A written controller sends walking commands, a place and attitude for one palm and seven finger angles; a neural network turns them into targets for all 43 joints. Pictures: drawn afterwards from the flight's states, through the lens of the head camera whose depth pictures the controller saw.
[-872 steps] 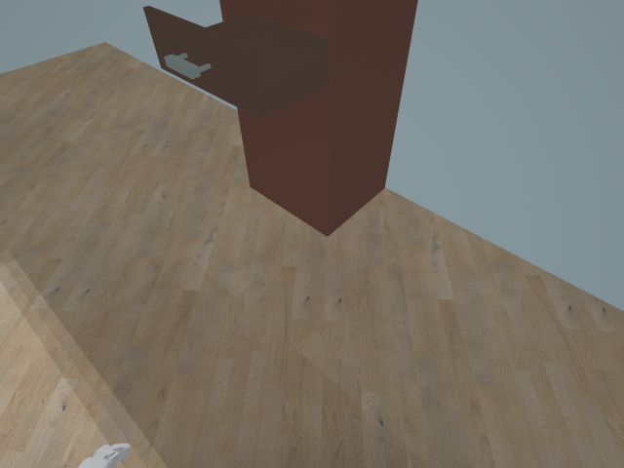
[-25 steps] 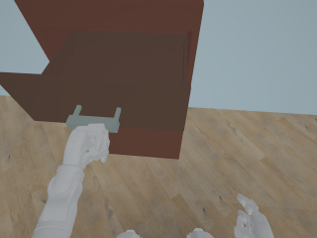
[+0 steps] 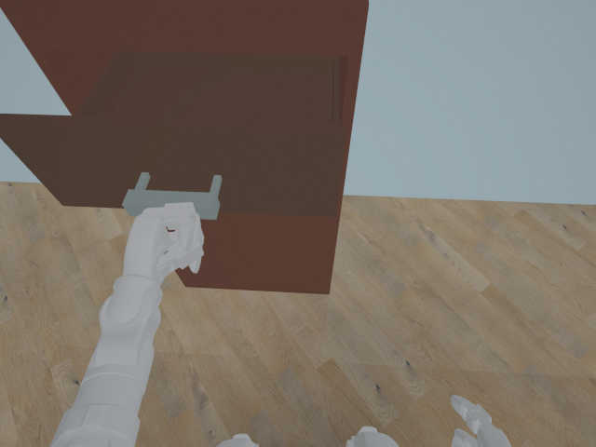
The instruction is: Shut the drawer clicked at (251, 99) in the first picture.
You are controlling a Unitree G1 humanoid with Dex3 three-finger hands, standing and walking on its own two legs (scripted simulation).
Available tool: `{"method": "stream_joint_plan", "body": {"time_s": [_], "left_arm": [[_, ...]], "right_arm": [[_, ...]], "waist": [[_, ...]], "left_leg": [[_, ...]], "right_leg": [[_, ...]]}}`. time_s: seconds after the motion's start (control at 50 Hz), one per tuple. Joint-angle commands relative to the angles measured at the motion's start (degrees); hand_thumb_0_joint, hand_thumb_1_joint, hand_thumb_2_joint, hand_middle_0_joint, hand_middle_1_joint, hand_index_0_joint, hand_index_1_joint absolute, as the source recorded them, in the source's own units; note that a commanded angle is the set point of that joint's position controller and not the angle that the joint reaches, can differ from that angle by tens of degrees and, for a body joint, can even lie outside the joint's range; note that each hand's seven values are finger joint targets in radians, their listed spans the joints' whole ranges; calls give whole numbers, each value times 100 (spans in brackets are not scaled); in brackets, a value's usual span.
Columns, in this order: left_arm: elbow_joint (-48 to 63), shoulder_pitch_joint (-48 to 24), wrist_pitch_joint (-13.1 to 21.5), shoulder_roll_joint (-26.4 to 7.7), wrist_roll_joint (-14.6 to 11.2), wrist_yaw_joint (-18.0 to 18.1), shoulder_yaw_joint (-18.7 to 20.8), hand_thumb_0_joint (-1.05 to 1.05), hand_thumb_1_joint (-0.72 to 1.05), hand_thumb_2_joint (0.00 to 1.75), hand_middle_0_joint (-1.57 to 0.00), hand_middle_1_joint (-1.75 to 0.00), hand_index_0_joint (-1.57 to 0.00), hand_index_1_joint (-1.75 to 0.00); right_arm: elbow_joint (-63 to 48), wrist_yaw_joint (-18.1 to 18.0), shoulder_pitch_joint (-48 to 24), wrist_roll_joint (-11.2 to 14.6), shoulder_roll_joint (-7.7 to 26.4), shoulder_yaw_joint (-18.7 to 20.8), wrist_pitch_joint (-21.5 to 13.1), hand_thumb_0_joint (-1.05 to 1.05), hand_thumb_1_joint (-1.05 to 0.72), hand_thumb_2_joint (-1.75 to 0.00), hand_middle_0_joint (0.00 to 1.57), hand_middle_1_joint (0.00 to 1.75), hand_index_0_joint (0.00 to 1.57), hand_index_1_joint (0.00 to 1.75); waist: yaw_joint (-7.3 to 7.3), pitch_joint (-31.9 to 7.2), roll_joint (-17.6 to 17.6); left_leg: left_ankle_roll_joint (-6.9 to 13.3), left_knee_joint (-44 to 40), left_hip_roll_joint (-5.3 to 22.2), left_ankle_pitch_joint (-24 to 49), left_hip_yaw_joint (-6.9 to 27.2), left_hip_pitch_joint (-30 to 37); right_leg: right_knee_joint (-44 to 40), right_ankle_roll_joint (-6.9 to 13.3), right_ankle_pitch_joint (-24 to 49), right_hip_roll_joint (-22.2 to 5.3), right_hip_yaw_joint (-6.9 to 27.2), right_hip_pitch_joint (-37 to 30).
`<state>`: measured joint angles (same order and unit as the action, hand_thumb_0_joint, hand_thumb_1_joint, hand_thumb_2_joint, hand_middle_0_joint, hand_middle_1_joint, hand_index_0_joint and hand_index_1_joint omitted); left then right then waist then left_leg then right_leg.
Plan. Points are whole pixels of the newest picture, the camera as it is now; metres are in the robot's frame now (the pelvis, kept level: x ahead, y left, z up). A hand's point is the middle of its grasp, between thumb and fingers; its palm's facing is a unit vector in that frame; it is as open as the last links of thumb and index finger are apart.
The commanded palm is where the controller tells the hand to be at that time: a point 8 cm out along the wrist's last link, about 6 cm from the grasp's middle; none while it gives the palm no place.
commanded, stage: push the drawer shut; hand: left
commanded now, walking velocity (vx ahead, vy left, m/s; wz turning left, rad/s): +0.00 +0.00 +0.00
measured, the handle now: (176, 192) +0.45 +0.18 +0.07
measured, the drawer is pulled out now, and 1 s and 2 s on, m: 0.17 0.05 0.00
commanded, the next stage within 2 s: pull the fist back off the drawer in 1.90 s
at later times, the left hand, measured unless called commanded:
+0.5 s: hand (204, 209) +0.42 +0.14 +0.06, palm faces -0.07 -1.00 -0.05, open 3.1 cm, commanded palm +0.41 +0.19 +0.07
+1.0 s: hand (213, 175) +0.49 +0.13 +0.06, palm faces -0.07 -1.00 -0.04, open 3.1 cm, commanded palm +0.47 +0.19 +0.07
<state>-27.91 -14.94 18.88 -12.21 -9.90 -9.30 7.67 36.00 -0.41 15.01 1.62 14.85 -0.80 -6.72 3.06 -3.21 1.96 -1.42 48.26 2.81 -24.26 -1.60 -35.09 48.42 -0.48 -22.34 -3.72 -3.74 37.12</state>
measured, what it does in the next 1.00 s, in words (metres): stands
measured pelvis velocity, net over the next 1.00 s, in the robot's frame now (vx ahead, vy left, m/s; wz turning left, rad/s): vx -0.02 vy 0.01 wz -0.03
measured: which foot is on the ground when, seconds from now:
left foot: down 0.00-1.00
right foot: down 0.00-1.00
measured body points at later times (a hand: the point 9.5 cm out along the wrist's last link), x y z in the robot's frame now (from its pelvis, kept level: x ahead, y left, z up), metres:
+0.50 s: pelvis -0.01 +0.00 +0.00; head +0.07 -0.01 +0.44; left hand +0.42 +0.19 +0.06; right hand +0.06 -0.26 -0.12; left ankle -0.01 +0.14 -0.70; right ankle +0.01 -0.12 -0.70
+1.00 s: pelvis -0.02 +0.01 -0.01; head +0.10 +0.01 +0.42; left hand +0.48 +0.19 +0.06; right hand -0.01 -0.25 -0.13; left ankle -0.01 +0.14 -0.70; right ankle +0.01 -0.12 -0.70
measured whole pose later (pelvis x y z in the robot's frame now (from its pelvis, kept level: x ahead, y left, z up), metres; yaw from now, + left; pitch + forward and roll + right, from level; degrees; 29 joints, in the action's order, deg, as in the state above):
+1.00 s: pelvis -0.02 +0.01 -0.01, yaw -2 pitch +18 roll -1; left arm -66.4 -51.0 24.7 -21.8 -4.0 -8.8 18.3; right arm 38.3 0.3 20.9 -0.6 15.5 -1.5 -2.3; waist 9.9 -3.6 1.4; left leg -0.2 53.5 3.5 -24.1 -2.4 -47.4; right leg 51.0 -1.2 -20.2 -3.0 -2.5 48.9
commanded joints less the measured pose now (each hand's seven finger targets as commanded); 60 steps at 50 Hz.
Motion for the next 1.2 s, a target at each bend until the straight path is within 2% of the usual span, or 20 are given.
{"method": "stream_joint_plan", "body": {"time_s": [0.0, 0.1, 0.14, 0.24, 0.32, 0.5, 0.54, 0.56, 0.64, 0.7, 0.76, 0.78, 0.82, 0.88, 0.98, 1.04, 1.06, 1.08, 1.1, 1.18], "left_arm": [[939, -2251, 431, -954, -74, 77, 464, 0, 90, 90, -140, -160, -140, -160], [530, -2935, 480, -868, -38, 86, 349, 0, 90, 90, -140, -160, -140, -160], [313, -3072, 505, -1122, -21, 107, 552, 0, 90, 90, -140, -160, -140, -160], [-130, -3539, 580, -1335, -5, 58, 723, 0, 90, 90, -140, -160, -140, -160], [-434, -3780, 650, -1281, -24, 14, 733, 0, 90, 90, -140, -160, -140, -160], [-1163, -4720, 851, -1326, 100, 90, 745, 0, 90, 90, -140, -160, -140, -160], [-1382, -5050, 898, -1517, 157, 119, 856, 0, 90, 90, -140, -160, -140, -160], [-1397, -5119, 929, -1633, 187, 135, 951, 0, 90, 90, -140, -160, -140, -160], [-1653, -5338, 993, -1887, 257, 149, 1143, 0, 90, 90, -140, -160, -140, -160], [-1867, -5747, 995, -1781, 265, 124, 1017, 0, 90, 90, -140, -160, -140, -160], [-2142, -5825, 1013, -2066, 327, 130, 1219, 0, 90, 90, -140, -160, -140, -160], [-2169, -5986, 1011, -1866, 329, 117, 1042, 0, 90, 90, -140, -160, -140, -160], [-2302, -6082, 1008, -2046, 364, 133, 1193, 0, 90, 90, -140, -160, -140, -160], [-2642, -6283, 953, -2175, 407, 149, 1259, 0, 90, 90, -140, -160, -140, -160], [-2587, -6749, 969, -2369, 542, 155, 1314, 0, 90, 90, -140, -160, -140, -160], [-2844, -6874, 902, -2414, 575, 175, 1363, 0, 90, 90, -140, -160, -140, -160], [-2843, -6923, 899, -2531, 611, 179, 1428, 0, 90, 90, -140, -160, -140, -160], [-2737, -7079, 891, -2418, 597, 191, 1337, 0, 90, 90, -140, -160, -140, -160], [-2840, -6983, 876, -2583, 635, 211, 1486, 0, 90, 90, -140, -160, -140, -160], [-3005, -7182, 800, -2681, 702, 249, 1514, 0, 90, 90, -140, -160, -140, -160]], "right_arm": [[-658, -76, 111, 39, 742, 297, -157, 0, -90, -90, 20, 30, 20, 30], [-560, -81, 217, 32, 742, 286, -91, 0, -90, -90, 20, 30, 20, 30], [-509, -96, 285, 16, 781, 293, -59, 0, -90, -90, 20, 30, 20, 30], [-454, -110, 358, 14, 779, 277, 26, 0, -90, -90, 20, 30, 20, 30], [-446, -95, 413, 13, 763, 279, 67, 0, -90, -90, 20, 30, 20, 30], [-295, -56, 702, -25, 819, 311, 150, 0, -90, -90, 20, 30, 20, 30], [-233, -61, 782, -46, 852, 307, 168, 0, -90, -90, 20, 30, 20, 30], [-236, -60, 805, -57, 854, 315, 180, 0, -90, -90, 20, 30, 20, 30], [-213, -59, 930, -98, 874, 309, 209, 0, -90, -90, 20, 30, 20, 30], [-168, -43, 991, -114, 875, 292, 224, 0, -90, -90, 20, 30, 20, 30], [-169, -43, 1093, -131, 922, 284, 268, 0, -90, -90, 20, 30, 20, 30], [-175, -34, 1103, -131, 904, 287, 272, 0, -90, -90, 20, 30, 20, 30], [-152, -26, 1179, -160, 940, 291, 285, 0, -90, -90, 20, 30, 20, 30], [-125, -23, 1296, -173, 980, 272, 322, 0, -90, -90, 20, 30, 20, 30], [-142, -1, 1486, -239, 1013, 273, 379, 0, -90, -90, 20, 30, 20, 30], [-115, 16, 1621, -280, 1031, 265, 420, 0, -90, -90, 20, 30, 20, 30], [-123, 14, 1643, -281, 1047, 267, 446, 0, -90, -90, 20, 30, 20, 30], [-123, 28, 1661, -288, 1030, 271, 449, 0, -90, -90, 20, 30, 20, 30], [-126, 29, 1702, -300, 1045, 278, 471, 0, -90, -90, 20, 30, 20, 30], [-113, 47, 1815, -328, 1065, 258, 558, 0, -90, -90, 20, 30, 20, 30]], "waist": [[126, -1849, -206], [238, -1944, -185], [231, -1976, -349], [251, -2080, -253], [246, -2146, -66], [422, -2184, -184], [475, -2142, -240], [456, -2285, -77], [460, -2513, -22], [591, -2429, 26], [597, -2466, -40], [695, -2466, -20], [682, -2504, 68], [797, -2341, -159], [841, -2831, 337], [937, -2798, 207], [931, -2849, 239], [983, -2954, 313], [922, -2977, 301], [1039, -2884, 359]], "left_leg": [[182, -593, -285, 1321, 4, 563], [189, -562, -284, 1301, 40, 577], [207, -561, -276, 1307, 50, 520], [209, -547, -300, 1241, 3, 382], [192, -544, -312, 1223, -24, 414], [209, -495, -273, 1142, 38, 370], [230, -474, -271, 1050, 58, 275], [232, -447, -282, 1086, 34, 305], [243, -403, -281, 1142, 50, 272], [240, -370, -268, 1004, 67, 207], [254, -334, -269, 998, 84, 92], [264, -314, -266, 977, 74, 113], [256, -273, -255, 996, 95, 88], [285, -238, -248, 833, 115, -145], [267, -90, -233, 1181, 194, 144], [284, -22, -222, 1295, 211, 86], [275, 0, -212, 1338, 227, 56], [288, 28, -219, 1371, 212, 109], [280, 37, -214, 1422, 219, 87], [288, 98, -195, 1474, 231, 17]], "right_leg": [[-612, 71, 1653, 273, 203, -1258], [-575, 70, 1624, 286, 188, -1119], [-577, 66, 1630, 299, 189, -1165], [-590, 59, 1647, 295, 269, -1266], [-595, 85, 1638, 311, 265, -1218], [-513, 86, 1455, 368, 197, -812], [-493, 86, 1340, 384, 199, -727], [-483, 85, 1378, 383, 236, -755], [-411, 94, 1429, 399, 233, -766], [-427, 82, 1273, 410, 223, -566], [-400, 91, 1244, 432, 234, -552], [-414, 79, 1232, 436, 236, -470], [-378, 90, 1193, 442, 227, -375], [-402, 69, 1043, 456, 230, -264], [-243, 96, 1171, 472, 193, -18], [-223, 85, 1266, 496, 170, 47], [-198, 84, 1281, 487, 166, 66], [-205, 72, 1328, 491, 181, 56], [-201, 86, 1353, 493, 172, 28], [-192, 78, 1370, 508, 153, 179]]}}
